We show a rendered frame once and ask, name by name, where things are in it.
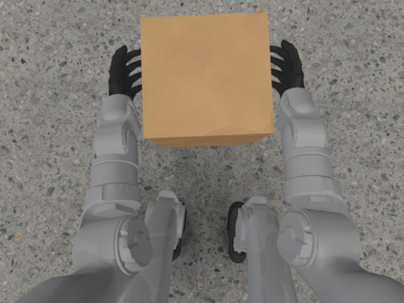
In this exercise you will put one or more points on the right robot forearm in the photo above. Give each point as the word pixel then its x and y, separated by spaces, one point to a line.
pixel 309 181

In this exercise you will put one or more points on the carton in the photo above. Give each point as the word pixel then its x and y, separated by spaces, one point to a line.
pixel 206 79

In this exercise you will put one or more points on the robot left thigh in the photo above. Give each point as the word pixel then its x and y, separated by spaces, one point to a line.
pixel 165 223

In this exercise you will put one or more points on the robot right upper arm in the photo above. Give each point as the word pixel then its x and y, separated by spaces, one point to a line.
pixel 324 248

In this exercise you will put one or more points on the left robot hand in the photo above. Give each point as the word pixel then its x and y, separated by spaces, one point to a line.
pixel 119 81

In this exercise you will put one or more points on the robot right shin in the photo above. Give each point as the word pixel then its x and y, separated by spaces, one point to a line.
pixel 255 199

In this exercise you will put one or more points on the robot left upper arm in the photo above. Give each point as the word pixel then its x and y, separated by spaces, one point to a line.
pixel 107 256

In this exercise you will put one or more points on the right robot hand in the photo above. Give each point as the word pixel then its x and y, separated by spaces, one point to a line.
pixel 291 75

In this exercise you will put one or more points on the left robot forearm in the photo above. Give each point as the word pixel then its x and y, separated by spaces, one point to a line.
pixel 114 188

